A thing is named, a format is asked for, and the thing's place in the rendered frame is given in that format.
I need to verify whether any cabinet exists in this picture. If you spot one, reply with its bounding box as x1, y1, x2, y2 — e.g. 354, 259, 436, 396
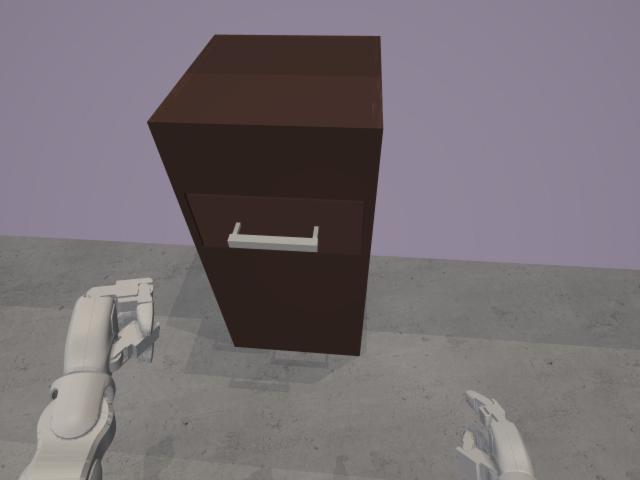
147, 35, 383, 356

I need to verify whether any handle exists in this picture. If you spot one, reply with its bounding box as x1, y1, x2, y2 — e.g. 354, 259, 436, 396
228, 222, 319, 252

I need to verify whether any robot right hand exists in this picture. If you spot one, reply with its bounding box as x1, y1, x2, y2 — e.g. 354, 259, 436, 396
456, 390, 534, 480

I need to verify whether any left robot forearm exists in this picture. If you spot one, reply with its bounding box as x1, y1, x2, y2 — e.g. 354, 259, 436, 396
18, 371, 116, 480

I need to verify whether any drawer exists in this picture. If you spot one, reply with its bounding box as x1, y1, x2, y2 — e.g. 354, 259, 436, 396
186, 193, 364, 254

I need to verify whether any robot left hand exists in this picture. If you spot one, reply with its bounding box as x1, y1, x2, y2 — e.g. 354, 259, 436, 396
63, 278, 159, 376

